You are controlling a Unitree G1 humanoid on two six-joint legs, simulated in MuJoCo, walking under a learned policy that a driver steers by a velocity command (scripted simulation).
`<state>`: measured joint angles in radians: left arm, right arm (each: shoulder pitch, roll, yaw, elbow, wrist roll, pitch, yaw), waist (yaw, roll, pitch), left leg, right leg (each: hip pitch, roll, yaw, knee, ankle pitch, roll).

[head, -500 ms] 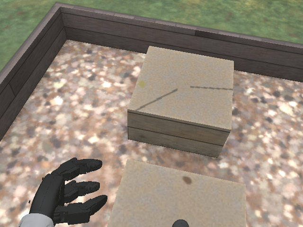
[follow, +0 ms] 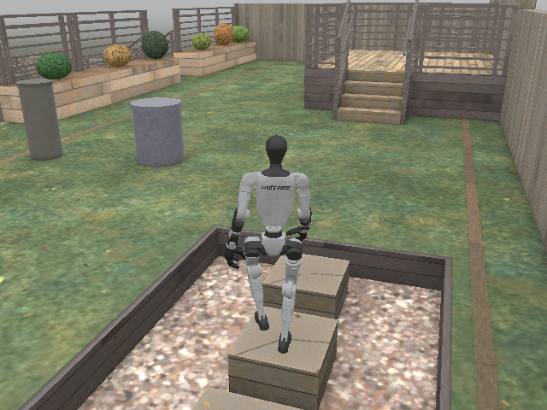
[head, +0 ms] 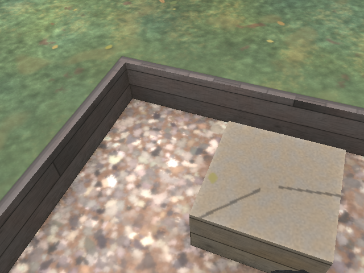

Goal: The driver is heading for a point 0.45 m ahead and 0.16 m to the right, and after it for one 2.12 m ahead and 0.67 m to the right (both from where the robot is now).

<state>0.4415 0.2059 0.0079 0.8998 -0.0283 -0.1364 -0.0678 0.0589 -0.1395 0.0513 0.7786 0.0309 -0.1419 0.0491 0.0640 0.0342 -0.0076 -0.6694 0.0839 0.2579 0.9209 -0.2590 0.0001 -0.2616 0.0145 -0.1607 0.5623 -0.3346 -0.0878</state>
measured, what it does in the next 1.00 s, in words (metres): walks ahead, turning right: left foot, then right foot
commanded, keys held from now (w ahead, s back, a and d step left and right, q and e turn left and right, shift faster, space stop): w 0.02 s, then w+e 0.86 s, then w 0.12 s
